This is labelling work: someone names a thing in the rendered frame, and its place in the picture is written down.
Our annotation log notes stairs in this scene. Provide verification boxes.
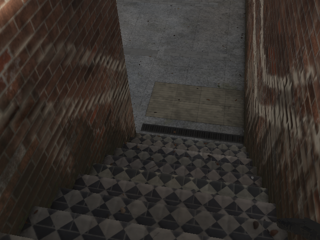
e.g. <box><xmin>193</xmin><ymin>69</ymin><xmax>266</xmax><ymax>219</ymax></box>
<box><xmin>0</xmin><ymin>133</ymin><xmax>288</xmax><ymax>240</ymax></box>

